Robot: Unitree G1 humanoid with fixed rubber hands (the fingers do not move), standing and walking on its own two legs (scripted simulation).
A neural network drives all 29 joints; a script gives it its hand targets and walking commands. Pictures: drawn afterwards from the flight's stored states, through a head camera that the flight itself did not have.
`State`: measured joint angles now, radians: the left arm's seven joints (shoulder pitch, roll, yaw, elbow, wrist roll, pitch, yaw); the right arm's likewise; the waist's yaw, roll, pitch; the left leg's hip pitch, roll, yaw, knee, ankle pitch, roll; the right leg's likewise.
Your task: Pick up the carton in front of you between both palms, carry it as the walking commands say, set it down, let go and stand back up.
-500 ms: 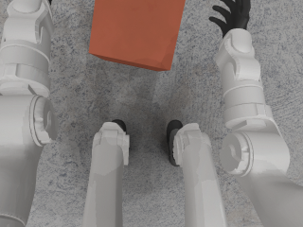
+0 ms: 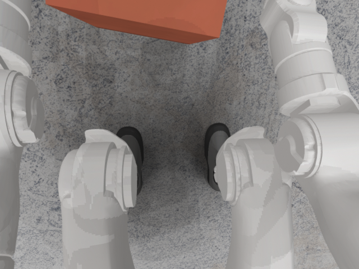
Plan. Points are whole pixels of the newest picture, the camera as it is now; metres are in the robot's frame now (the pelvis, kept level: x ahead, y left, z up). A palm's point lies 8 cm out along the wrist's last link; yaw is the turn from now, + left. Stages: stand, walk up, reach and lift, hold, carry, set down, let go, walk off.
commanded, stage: reach and lift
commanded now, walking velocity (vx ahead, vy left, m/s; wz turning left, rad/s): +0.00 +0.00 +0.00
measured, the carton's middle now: out of the picture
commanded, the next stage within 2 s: none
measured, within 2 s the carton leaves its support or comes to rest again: leaves its support in 0.76 s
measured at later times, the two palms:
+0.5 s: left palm out of the picture +0.57 +0.22 -0.17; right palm out of the picture +0.55 -0.09 -0.17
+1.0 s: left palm out of the picture +0.53 +0.23 -0.06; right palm out of the picture +0.53 -0.07 -0.06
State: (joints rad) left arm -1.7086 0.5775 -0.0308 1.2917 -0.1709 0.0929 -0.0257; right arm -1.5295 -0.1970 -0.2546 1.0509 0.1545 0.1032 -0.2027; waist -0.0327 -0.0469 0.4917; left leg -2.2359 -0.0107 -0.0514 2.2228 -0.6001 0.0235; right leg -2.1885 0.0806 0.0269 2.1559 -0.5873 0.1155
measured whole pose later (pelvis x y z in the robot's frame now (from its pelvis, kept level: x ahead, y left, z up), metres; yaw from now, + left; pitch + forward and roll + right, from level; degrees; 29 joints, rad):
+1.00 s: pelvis +0.00 -0.01 +0.03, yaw +3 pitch +39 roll -5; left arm -1.39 0.30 0.17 0.95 0.06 0.35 0.01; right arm -1.20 0.03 -0.51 0.68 -0.02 0.29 -0.21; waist 0.00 -0.06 0.10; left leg -2.22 -0.10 -0.10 2.09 -0.55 -0.04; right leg -2.16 0.14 0.07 2.05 -0.59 0.13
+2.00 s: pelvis +0.05 -0.02 +0.28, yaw +8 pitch +29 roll -1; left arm -0.67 -0.04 0.35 0.68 0.23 0.35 0.02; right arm -0.62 0.15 -0.45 0.60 -0.20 0.31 -0.08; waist -0.01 -0.03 -0.22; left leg -1.28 -0.09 -0.12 1.20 -0.42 -0.03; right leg -1.25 0.10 0.13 1.20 -0.45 0.05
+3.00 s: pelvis +0.09 -0.02 +0.40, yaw +8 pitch -3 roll +0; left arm -0.32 -0.17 0.30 0.39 0.31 0.63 0.01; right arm -0.34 0.17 -0.32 0.41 -0.31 0.60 0.00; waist 0.00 -0.01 -0.02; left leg -0.20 -0.05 -0.14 0.46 -0.21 -0.02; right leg -0.18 0.04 0.15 0.46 -0.23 0.02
